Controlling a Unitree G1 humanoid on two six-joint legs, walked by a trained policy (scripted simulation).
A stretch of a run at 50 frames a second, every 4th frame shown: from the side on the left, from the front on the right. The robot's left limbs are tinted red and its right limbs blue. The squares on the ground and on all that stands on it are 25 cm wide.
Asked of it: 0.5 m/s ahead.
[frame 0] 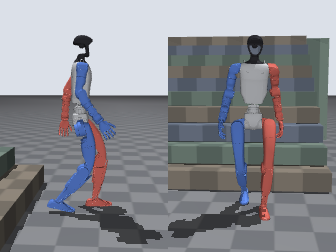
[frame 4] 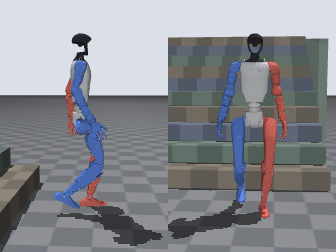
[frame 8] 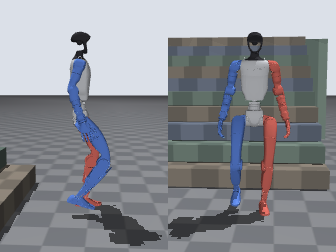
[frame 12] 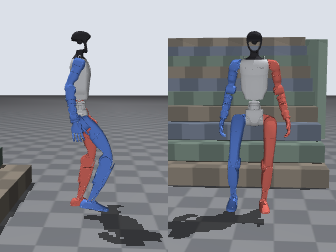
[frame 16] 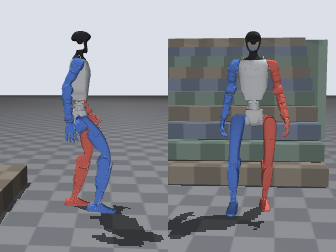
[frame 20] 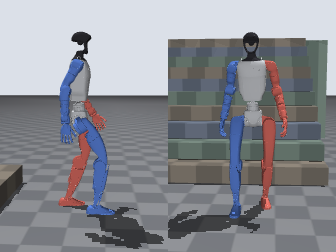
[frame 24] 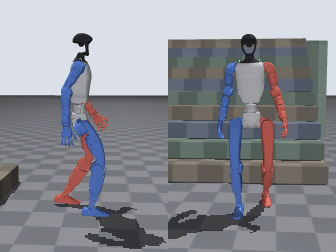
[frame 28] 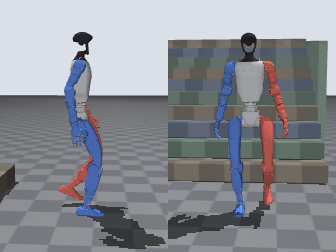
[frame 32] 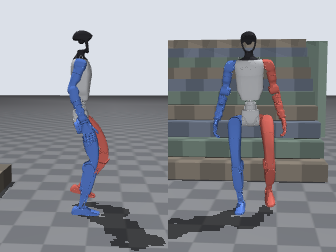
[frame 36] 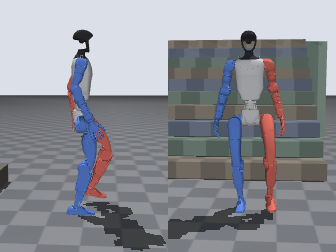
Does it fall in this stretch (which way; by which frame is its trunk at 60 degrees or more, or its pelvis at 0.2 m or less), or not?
no
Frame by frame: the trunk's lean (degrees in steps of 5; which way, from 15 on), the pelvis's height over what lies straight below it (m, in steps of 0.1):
0: 5, 0.7
4: 0, 0.8
8: 0, 0.8
12: 0, 0.8
16: 0, 0.8
20: 0, 0.8
24: 5, 0.8
28: 5, 0.8
32: 0, 0.8
36: 0, 0.8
